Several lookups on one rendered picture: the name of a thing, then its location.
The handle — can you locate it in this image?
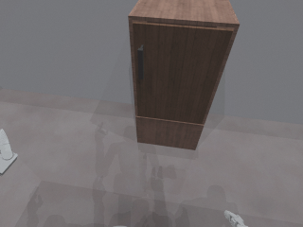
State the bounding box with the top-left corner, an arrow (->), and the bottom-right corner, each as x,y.
137,44 -> 145,79

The cupboard door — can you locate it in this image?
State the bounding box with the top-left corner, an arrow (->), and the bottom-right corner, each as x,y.
133,22 -> 233,124

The left robot hand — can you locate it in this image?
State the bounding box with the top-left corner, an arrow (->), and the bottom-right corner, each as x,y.
0,129 -> 18,176

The right robot hand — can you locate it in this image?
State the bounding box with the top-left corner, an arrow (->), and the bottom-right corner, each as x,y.
223,210 -> 248,227

